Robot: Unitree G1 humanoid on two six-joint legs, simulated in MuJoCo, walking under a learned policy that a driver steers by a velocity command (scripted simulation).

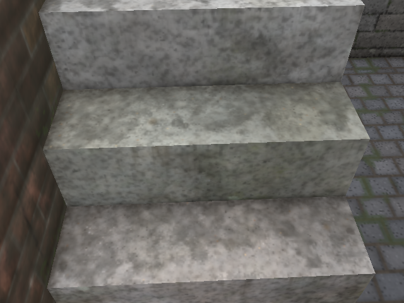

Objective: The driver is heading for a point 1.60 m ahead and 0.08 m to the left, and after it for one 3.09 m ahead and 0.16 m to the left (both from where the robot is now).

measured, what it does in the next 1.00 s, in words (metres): stands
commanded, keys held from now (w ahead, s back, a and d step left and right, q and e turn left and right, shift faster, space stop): w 0.52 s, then no key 0.48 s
